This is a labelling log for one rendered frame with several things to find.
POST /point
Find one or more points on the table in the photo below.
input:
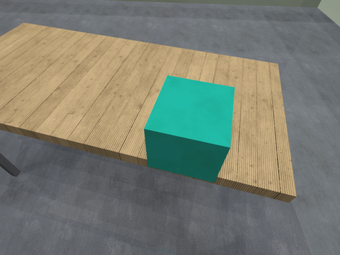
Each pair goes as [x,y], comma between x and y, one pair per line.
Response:
[95,93]

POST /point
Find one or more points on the carton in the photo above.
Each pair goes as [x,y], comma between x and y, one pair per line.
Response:
[189,129]

